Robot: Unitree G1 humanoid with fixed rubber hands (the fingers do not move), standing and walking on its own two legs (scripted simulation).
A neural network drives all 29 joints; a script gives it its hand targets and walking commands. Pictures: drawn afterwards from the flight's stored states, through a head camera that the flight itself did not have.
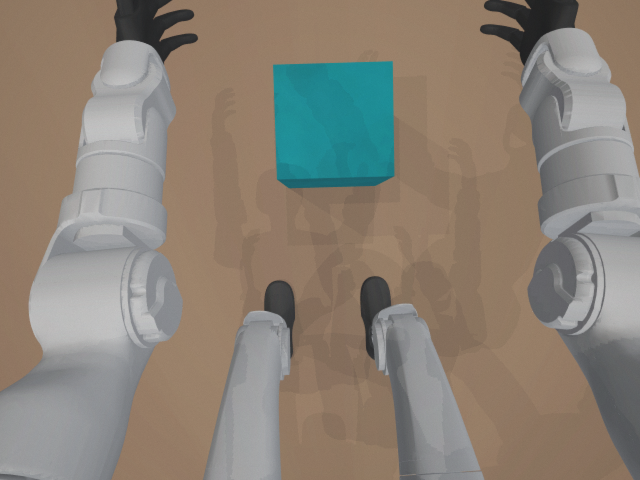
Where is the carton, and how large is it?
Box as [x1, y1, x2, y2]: [273, 61, 393, 187]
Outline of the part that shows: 392,61 273,65 276,165 278,180 288,187 375,185 393,176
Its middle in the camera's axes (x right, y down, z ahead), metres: +0.02 -0.21 +0.81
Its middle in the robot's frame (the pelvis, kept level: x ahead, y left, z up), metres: +0.54 -0.02 -0.53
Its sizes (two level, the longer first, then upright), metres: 0.210 0.200 0.250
